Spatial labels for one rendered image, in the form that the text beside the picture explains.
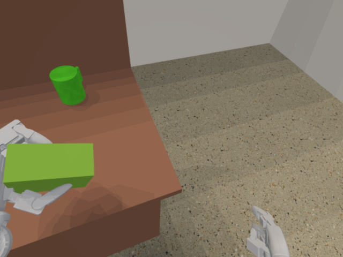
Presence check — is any robot left forearm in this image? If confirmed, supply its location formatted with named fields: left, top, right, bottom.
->
left=0, top=211, right=13, bottom=257

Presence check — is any left robot hand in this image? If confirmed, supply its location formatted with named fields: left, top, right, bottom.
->
left=0, top=119, right=72, bottom=215

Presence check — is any right robot hand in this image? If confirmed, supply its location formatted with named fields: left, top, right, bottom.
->
left=247, top=206, right=290, bottom=257

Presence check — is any sponge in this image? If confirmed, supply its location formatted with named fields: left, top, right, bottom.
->
left=3, top=143, right=94, bottom=194

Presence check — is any table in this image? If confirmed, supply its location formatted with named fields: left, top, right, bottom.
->
left=0, top=0, right=182, bottom=257

